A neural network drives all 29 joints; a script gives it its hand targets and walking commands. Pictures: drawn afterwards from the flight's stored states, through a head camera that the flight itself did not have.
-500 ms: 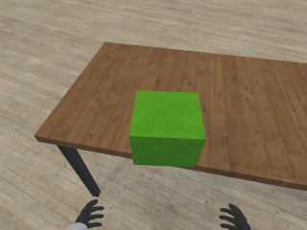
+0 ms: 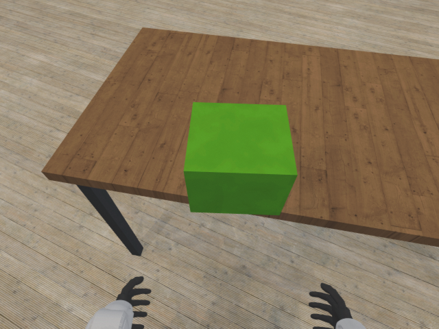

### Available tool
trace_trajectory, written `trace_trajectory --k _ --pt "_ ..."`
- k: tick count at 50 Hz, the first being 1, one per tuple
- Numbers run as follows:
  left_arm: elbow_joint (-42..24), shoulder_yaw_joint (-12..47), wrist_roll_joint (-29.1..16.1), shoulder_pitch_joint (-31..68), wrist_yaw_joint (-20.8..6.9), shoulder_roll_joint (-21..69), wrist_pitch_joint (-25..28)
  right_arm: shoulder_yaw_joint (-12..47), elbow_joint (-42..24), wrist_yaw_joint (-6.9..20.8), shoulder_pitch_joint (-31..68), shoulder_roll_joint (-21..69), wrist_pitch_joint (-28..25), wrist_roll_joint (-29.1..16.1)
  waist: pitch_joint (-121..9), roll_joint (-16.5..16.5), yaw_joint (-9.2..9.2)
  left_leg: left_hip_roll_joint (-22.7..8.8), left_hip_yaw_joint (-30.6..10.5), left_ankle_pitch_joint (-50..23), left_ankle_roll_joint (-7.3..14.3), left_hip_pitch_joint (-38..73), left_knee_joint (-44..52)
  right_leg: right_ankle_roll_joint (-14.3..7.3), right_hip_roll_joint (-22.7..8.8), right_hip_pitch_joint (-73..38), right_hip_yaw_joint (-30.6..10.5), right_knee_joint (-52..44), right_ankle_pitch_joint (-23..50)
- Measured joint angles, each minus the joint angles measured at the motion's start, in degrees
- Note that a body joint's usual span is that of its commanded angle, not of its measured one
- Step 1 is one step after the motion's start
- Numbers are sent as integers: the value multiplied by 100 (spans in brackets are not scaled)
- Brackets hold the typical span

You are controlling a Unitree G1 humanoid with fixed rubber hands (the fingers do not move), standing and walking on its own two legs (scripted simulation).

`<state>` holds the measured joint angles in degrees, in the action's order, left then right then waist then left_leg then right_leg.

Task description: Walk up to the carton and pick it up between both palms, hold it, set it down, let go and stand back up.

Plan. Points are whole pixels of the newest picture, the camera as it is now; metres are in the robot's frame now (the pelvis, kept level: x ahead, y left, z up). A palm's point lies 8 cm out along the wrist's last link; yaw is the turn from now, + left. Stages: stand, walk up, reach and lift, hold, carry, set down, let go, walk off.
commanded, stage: set down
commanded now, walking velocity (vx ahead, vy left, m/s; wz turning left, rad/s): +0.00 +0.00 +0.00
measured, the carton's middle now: (237, 159) +0.45 +0.00 +0.01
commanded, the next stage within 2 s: let go in 0.42 s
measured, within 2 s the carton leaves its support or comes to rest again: neither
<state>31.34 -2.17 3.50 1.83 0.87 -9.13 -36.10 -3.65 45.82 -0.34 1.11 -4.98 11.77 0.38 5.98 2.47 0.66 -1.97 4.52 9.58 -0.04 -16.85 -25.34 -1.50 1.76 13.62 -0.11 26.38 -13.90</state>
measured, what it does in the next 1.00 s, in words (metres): stands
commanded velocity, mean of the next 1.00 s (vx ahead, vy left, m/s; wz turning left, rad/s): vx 0.00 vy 0.00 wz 0.00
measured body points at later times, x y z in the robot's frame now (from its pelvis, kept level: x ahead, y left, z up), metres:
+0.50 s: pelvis +0.00 +0.00 -0.01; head +0.10 +0.02 +0.43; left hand +0.18 +0.22 -0.15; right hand +0.17 -0.21 -0.15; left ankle +0.04 +0.12 -0.74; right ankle +0.00 -0.10 -0.74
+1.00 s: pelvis +0.02 -0.01 +0.00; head +0.02 +0.01 +0.45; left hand +0.19 +0.22 -0.08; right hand +0.20 -0.24 -0.08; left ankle +0.04 +0.12 -0.74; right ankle +0.00 -0.10 -0.74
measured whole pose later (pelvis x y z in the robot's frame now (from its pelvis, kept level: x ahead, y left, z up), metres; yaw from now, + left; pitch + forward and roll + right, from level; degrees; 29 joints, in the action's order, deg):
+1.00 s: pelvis +0.02 -0.01 +0.00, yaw -1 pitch -1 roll +1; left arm 22.0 0.5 0.6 -13.5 -0.6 -14.2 -15.8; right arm -3.4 44.8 3.7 -6.8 -9.3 -8.3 0.2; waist -0.3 3.0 0.1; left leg -2.3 5.0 11.2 -0.7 -11.0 -23.5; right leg -2.1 2.1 8.2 -0.7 25.0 -15.6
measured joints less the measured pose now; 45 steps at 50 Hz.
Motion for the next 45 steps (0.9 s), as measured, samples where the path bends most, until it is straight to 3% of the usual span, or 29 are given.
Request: trace_trajectory --k 22,27,32,38,45 --pt "469 -438 300 550 28 157 -390 -65 1070 6 788 -71 -186 -11 113 -5 -162 -24 -6 236 14 -776 -626 1 0 781 8 639 -242" --pt "62 -407 261 351 31 127 -325 -56 734 -3 594 -87 -203 -35 220 38 -111 -34 31 229 2 -623 -510 -10 14 653 -31 541 -228" --pt "-958 -117 17 -301 38 -55 -208 -78 -81 58 44 -221 -125 -106 239 102 -3 -53 89 95 -33 -68 -11 -36 50 120 -95 32 -65" --pt "-1758 237 -252 -1049 -30 -438 106 42 -740 277 -510 -624 -227 -320 -83 146 25 -54 108 -57 -77 518 537 -59 71 -468 -118 -534 100" --pt "-1417 243 -235 -1406 -142 -553 1206 24 -500 454 -705 -645 -1200 -231 -456 109 -29 -42 73 21 -83 672 473 -72 59 -624 -82 -441 -13"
